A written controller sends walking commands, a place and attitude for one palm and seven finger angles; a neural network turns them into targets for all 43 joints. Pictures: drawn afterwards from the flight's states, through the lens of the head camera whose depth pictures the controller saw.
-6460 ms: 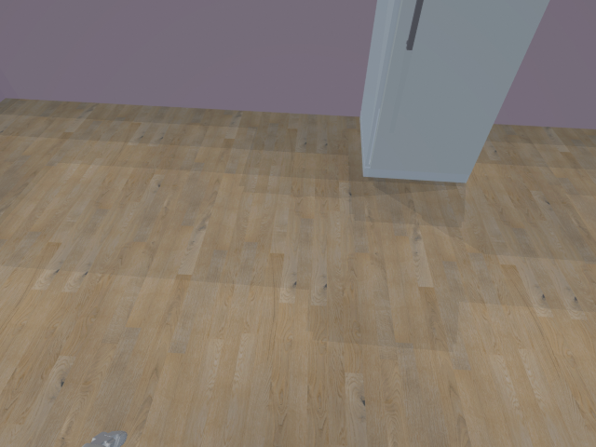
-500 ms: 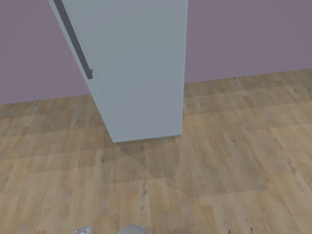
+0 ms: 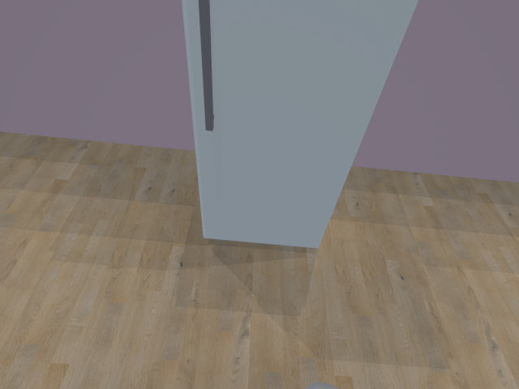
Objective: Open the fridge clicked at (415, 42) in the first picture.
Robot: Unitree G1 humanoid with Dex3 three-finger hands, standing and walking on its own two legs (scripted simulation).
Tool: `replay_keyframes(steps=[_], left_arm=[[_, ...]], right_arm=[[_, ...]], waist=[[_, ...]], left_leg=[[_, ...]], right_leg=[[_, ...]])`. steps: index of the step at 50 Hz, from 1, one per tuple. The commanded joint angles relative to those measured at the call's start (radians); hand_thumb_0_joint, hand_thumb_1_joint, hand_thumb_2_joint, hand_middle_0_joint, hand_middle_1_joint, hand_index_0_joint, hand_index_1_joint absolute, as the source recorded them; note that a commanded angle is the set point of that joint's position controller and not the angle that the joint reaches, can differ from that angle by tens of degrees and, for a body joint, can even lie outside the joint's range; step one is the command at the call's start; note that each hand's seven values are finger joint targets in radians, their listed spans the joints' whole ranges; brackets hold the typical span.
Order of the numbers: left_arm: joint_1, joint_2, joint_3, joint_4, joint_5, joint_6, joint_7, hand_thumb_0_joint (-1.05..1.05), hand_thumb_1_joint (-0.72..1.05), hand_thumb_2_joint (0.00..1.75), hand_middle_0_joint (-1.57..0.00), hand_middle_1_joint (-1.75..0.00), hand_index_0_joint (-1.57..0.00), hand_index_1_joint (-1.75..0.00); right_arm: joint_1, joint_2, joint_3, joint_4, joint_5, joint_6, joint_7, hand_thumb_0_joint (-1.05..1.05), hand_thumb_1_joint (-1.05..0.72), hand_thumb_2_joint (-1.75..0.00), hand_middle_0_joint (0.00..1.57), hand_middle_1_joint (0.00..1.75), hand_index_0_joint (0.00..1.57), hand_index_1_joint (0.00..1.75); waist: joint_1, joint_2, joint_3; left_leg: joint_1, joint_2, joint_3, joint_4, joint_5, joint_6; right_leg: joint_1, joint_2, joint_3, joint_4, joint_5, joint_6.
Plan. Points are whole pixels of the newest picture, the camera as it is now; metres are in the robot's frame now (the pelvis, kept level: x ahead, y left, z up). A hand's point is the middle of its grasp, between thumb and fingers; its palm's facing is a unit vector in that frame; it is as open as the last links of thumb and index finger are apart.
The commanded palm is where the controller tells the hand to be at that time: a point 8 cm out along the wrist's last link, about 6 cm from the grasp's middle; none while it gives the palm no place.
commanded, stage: take the last steps up to it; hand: left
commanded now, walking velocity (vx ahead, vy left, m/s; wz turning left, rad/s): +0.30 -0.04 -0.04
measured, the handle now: (208, 58) +0.80 +0.20 +0.12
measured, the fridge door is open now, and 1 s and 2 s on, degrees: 0 0 0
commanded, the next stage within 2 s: come to a stop and stand still in 0.82 s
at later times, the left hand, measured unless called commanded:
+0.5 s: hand (211, 327) +0.27 +0.11 -0.17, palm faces +0.02 -0.98 -0.18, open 7.3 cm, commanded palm none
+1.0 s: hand (199, 324) +0.28 +0.13 -0.19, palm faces +0.06 -0.99 -0.14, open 7.4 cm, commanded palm none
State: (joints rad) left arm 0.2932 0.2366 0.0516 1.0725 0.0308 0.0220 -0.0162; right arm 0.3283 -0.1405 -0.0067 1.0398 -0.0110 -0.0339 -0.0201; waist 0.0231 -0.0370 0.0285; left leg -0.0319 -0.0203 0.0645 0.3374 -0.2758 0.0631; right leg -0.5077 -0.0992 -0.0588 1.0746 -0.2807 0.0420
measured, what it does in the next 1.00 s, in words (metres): walks ahead: right foot, then left foot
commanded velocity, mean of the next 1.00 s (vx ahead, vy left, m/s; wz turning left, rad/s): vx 0.20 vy -0.02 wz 0.01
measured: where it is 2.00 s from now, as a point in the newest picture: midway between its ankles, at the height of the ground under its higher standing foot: outside the picture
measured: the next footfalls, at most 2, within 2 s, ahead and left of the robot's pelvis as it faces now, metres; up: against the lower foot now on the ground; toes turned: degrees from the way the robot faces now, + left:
right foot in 0.36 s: +0.26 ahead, -0.15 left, +0.00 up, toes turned -8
left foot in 0.86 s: +0.38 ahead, +0.08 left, +0.00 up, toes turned +7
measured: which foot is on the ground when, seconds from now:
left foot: down 0.00-0.36, up 0.38-0.84, down 0.86-1.00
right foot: up 0.00-0.34, down 0.36-0.86, up 0.88-1.00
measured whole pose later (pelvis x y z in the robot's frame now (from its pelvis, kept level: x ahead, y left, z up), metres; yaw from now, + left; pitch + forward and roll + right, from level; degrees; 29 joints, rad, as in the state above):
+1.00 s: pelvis +0.32 -0.02 -0.01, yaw -2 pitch -1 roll +1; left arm 0.35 0.13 0.03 1.14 0.02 -0.01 0.01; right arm 0.16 -0.14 -0.03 1.00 -0.01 -0.06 -0.03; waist 0.04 -0.04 0.06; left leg -0.23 0.02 0.16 0.47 -0.23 0.04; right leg -0.37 -0.07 -0.08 0.99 -0.45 0.01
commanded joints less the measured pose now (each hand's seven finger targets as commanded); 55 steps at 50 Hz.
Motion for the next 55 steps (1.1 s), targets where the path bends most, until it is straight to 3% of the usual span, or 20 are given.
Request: replay_keyframes(steps=[1, 12, 14, 16, 17, 18, 19, 21, 22, 24, 26, 37, 41, 42, 43, 44, 46, 48, 52, 55], left_arm=[[-0.057, 0.03, 0.006, -0.069, -0.006, -0.022, 0.007, 0.0, 0.9, 0.9, -0.2, -0.3, -0.2, -0.3], [-0.297, -0.019, -0.006, -0.154, -0.016, -0.044, -0.004, 0.0, 0.9, 0.9, -0.2, -0.3, -0.2, -0.3], [-0.237, -0.021, -0.004, -0.14, -0.017, -0.053, -0.003, 0.0, 0.9, 0.9, -0.2, -0.3, -0.2, -0.3], [-0.034, 0.007, 0.009, -0.077, -0.014, -0.066, 0.004, 0.0, 0.9, 0.9, -0.2, -0.3, -0.2, -0.3], [0.104, 0.058, 0.025, -0.037, -0.008, -0.078, 0.01, 0.0, 0.9, 0.9, -0.2, -0.3, -0.2, -0.3], [0.238, 0.15, 0.053, -0.004, 0.0, -0.09, 0.023, 0.0, 0.9, 0.9, -0.2, -0.3, -0.2, -0.3], [0.271, 0.203, 0.059, 0.01, -0.02, -0.086, 0.025, 0.0, 0.9, 0.9, -0.2, -0.3, -0.2, -0.3], [0.08, 0.14, 0.046, -0.039, -0.024, -0.075, 0.03, 0.0, 0.9, 0.9, -0.2, -0.3, -0.2, -0.3], [0.002, 0.094, 0.035, -0.056, -0.024, -0.074, 0.036, 0.0, 0.9, 0.9, -0.2, -0.3, -0.2, -0.3], [-0.058, 0.019, 0.008, -0.068, -0.016, -0.084, 0.038, 0.0, 0.9, 0.9, -0.2, -0.3, -0.2, -0.3], [-0.042, 0.0, 0.0, -0.054, -0.013, -0.092, 0.036, 0.0, 0.9, 0.9, -0.2, -0.3, -0.2, -0.3], [0.103, 0.058, 0.013, 0.002, -0.006, -0.1, 0.03, 0.0, 0.9, 0.9, -0.2, -0.3, -0.2, -0.3], [0.101, 0.033, 0.006, 0.013, -0.018, -0.084, 0.034, 0.0, 0.9, 0.9, -0.2, -0.3, -0.2, -0.3], [0.12, -0.006, 0.0, 0.0, -0.02, -0.081, 0.031, 0.0, 0.9, 0.9, -0.2, -0.3, -0.2, -0.3], [0.108, -0.038, -0.012, -0.019, -0.023, -0.084, 0.029, 0.0, 0.9, 0.9, -0.2, -0.3, -0.2, -0.3], [0.067, -0.018, -0.007, -0.034, -0.013, -0.08, 0.036, 0.0, 0.9, 0.9, -0.2, -0.3, -0.2, -0.3], [0.041, -0.026, -0.004, -0.02, -0.008, -0.068, 0.032, 0.0, 0.9, 0.9, -0.2, -0.3, -0.2, -0.3], [0.062, -0.058, -0.012, 0.004, -0.013, -0.056, 0.032, 0.0, 0.9, 0.9, -0.2, -0.3, -0.2, -0.3], [0.1, -0.071, -0.019, 0.017, -0.017, -0.026, 0.047, 0.0, 0.9, 0.9, -0.2, -0.3, -0.2, -0.3], [0.084, -0.03, -0.009, -0.001, -0.012, -0.011, 0.047, 0.0, 0.9, 0.9, -0.2, -0.3, -0.2, -0.3]], right_arm=[[0.126, -0.144, -0.037, 0.014, 0.003, -0.03, -0.015, 0.0, -0.9, -0.9, 0.2, 0.3, 0.2, 0.3], [0.256, -0.12, -0.038, 0.099, -0.017, -0.038, -0.027, 0.0, -0.9, -0.9, 0.2, 0.3, 0.2, 0.3], [0.235, -0.138, -0.039, 0.103, -0.016, -0.036, -0.027, 0.0, -0.9, -0.9, 0.2, 0.3, 0.2, 0.3], [0.203, -0.157, -0.046, 0.1, -0.006, -0.035, -0.024, 0.0, -0.9, -0.9, 0.2, 0.3, 0.2, 0.3], [0.196, -0.148, -0.047, 0.09, 0.002, -0.037, -0.017, 0.0, -0.9, -0.9, 0.2, 0.3, 0.2, 0.3], [0.218, -0.1, -0.043, 0.068, 0.014, -0.041, -0.006, 0.0, -0.9, -0.9, 0.2, 0.3, 0.2, 0.3], [0.21, -0.083, -0.042, 0.044, 0.018, -0.038, -0.007, 0.0, -0.9, -0.9, 0.2, 0.3, 0.2, 0.3], [0.097, -0.072, -0.052, 0.028, 0.011, -0.025, 0.003, 0.0, -0.9, -0.9, 0.2, 0.3, 0.2, 0.3], [0.073, -0.058, -0.055, 0.021, -0.001, -0.014, 0.008, 0.0, -0.9, -0.9, 0.2, 0.3, 0.2, 0.3], [0.114, -0.025, -0.047, 0.033, -0.014, 0.012, 0.013, 0.0, -0.9, -0.9, 0.2, 0.3, 0.2, 0.3], [0.143, -0.016, -0.046, 0.039, -0.017, 0.026, 0.017, 0.0, -0.9, -0.9, 0.2, 0.3, 0.2, 0.3], [-0.139, -0.046, -0.044, -0.067, -0.01, -0.007, 0.04, 0.0, -0.9, -0.9, 0.2, 0.3, 0.2, 0.3], [-0.023, -0.094, -0.046, -0.017, -0.012, -0.026, 0.025, 0.0, -0.9, -0.9, 0.2, 0.3, 0.2, 0.3], [0.076, -0.174, -0.064, 0.004, -0.02, -0.033, 0.016, 0.0, -0.9, -0.9, 0.2, 0.3, 0.2, 0.3], [0.142, -0.239, -0.077, 0.016, -0.018, -0.026, 0.01, 0.0, -0.9, -0.9, 0.2, 0.3, 0.2, 0.3], [0.138, -0.227, -0.07, 0.017, -0.015, -0.011, 0.005, 0.0, -0.9, -0.9, 0.2, 0.3, 0.2, 0.3], [0.036, -0.152, -0.05, -0.002, -0.01, -0.015, -0.005, 0.0, -0.9, -0.9, 0.2, 0.3, 0.2, 0.3], [-0.047, -0.107, -0.029, -0.018, -0.009, -0.022, -0.013, 0.0, -0.9, -0.9, 0.2, 0.3, 0.2, 0.3], [-0.101, -0.121, -0.036, -0.025, -0.006, -0.012, -0.026, 0.0, -0.9, -0.9, 0.2, 0.3, 0.2, 0.3], [-0.112, -0.154, -0.055, -0.018, -0.002, 0.013, -0.027, 0.0, -0.9, -0.9, 0.2, 0.3, 0.2, 0.3]], waist=[[-0.034, 0.127, 0.081], [-0.094, 0.139, 0.152], [-0.058, 0.159, 0.116], [0.032, 0.134, 0.009], [0.091, 0.065, -0.076], [0.132, -0.131, -0.199], [0.103, -0.17, -0.238], [0.058, -0.019, -0.034], [0.019, 0.038, 0.048], [-0.045, 0.006, 0.09], [-0.07, -0.048, 0.078], [0.012, -0.062, 0.041], [-0.049, 0.003, -0.018], [-0.08, 0.179, -0.083], [-0.095, 0.346, -0.109], [-0.094, 0.234, -0.074], [-0.065, 0.193, 0.001], [-0.02, 0.113, 0.014], [-0.007, 0.135, -0.056], [-0.01, 0.181, -0.058]], left_leg=[[0.071, 0.262, -0.16, -0.148, 0.407, 0.069], [0.127, 0.306, -0.14, -0.088, 0.579, 0.098], [0.084, 0.289, -0.098, -0.009, 0.772, 0.086], [0.03, 0.243, -0.053, 0.194, 0.868, 0.048], [-0.12, 0.208, -0.038, 0.383, 0.734, 0.016], [-0.363, 0.074, 0.034, 0.693, 0.266, -0.029], [-0.474, -0.001, -0.021, 0.974, -0.295, -0.035], [-0.529, 0.103, -0.085, 1.044, -0.178, -0.014], [-0.518, 0.136, -0.093, 1.004, -0.123, -0.016], [-0.444, 0.155, -0.081, 0.918, -0.046, -0.039], [-0.416, 0.153, -0.05, 0.818, -0.009, -0.059], [-0.411, 0.113, 0.022, 0.319, 0.024, -0.081], [-0.075, 0.087, 0.033, 0.089, 0.156, -0.062], [0.095, 0.243, -0.149, 0.069, 0.28, 0.0], [0.186, 0.437, -0.356, -0.012, 0.434, 0.11], [0.12, 0.463, -0.353, -0.038, 0.382, 0.161], [-0.015, 0.397, -0.272, -0.078, 0.313, 0.141], [-0.108, 0.348, -0.145, -0.06, 0.585, 0.105], [-0.087, 0.31, -0.045, 0.013, 0.833, 0.079], [-0.077, 0.306, -0.049, 0.052, 0.733, 0.067]], right_leg=[[-0.193, -0.009, 0.014, 0.043, 0.059, 0.012], [-0.152, 0.005, -0.032, -0.329, 0.02, -0.044], [0.011, 0.056, -0.071, -0.417, 0.001, -0.072], [0.282, 0.108, -0.102, -0.512, 0.092, -0.092], [0.526, 0.058, -0.032, -0.548, 0.161, -0.119], [0.763, -0.207, 0.307, -0.599, 0.24, -0.226], [0.744, -0.378, 0.583, -0.736, 0.284, -0.319], [0.444, -0.326, 0.501, -0.864, -0.177, -0.296], [0.302, -0.298, 0.413, -0.891, -0.224, -0.256], [0.136, -0.22, 0.24, -0.926, -0.114, -0.203], [0.113, -0.169, 0.131, -0.934, -0.019, -0.183], [0.377, -0.183, 0.119, -0.835, 0.268, -0.208], [0.289, -0.092, 0.034, -0.593, 0.322, -0.135], [0.144, -0.002, -0.029, -0.387, 0.129, -0.088], [-0.02, 0.078, -0.097, -0.147, -0.291, -0.049], [-0.052, 0.054, -0.027, -0.028, -0.344, -0.06], [-0.069, 0.001, 0.014, 0.042, -0.238, -0.053], [0.033, -0.022, 0.041, -0.057, -0.152, -0.028], [0.184, 0.012, 0.006, -0.337, -0.059, -0.006], [0.222, 0.026, -0.016, -0.443, 0.012, -0.01]])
